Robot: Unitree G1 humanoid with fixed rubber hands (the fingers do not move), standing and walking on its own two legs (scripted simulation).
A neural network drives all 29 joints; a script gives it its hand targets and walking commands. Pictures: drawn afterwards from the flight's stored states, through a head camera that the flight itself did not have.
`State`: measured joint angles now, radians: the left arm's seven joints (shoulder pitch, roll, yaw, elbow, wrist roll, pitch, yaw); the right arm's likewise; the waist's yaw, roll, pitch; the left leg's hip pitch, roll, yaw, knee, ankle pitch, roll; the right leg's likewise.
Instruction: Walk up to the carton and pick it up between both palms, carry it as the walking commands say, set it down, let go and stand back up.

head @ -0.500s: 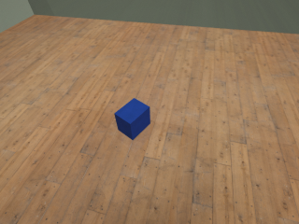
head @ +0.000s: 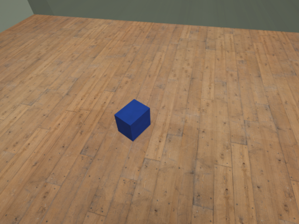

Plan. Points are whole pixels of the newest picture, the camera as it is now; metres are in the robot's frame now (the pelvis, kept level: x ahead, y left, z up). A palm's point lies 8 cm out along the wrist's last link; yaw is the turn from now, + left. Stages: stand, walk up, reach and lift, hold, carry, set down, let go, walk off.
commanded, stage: stand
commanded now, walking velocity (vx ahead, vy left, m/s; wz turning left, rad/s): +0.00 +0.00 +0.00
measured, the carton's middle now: (133, 119) +1.03 +0.14 -0.67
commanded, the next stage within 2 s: walk up in 1.20 s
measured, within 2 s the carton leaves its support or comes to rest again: neither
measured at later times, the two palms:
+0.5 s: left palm out of the picture +0.00 +0.22 -0.14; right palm out of the picture -0.03 -0.21 -0.15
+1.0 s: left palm out of the picture -0.03 +0.21 -0.14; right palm out of the picture -0.06 -0.20 -0.15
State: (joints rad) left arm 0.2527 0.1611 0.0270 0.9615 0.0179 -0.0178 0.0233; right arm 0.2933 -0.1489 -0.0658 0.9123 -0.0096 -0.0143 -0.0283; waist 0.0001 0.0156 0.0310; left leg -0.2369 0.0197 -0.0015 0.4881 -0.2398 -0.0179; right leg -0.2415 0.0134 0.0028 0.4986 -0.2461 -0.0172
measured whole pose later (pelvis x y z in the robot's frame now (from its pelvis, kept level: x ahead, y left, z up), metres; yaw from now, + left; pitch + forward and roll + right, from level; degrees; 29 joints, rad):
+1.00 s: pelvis -0.01 +0.00 +0.00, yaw +0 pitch -1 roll +0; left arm 0.30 0.12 -0.01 1.15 0.01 0.00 0.04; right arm 0.35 -0.10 -0.03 1.15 -0.01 0.00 -0.04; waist 0.00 0.02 0.04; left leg -0.22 0.03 0.00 0.44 -0.20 -0.02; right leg -0.22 0.02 0.01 0.44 -0.20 -0.02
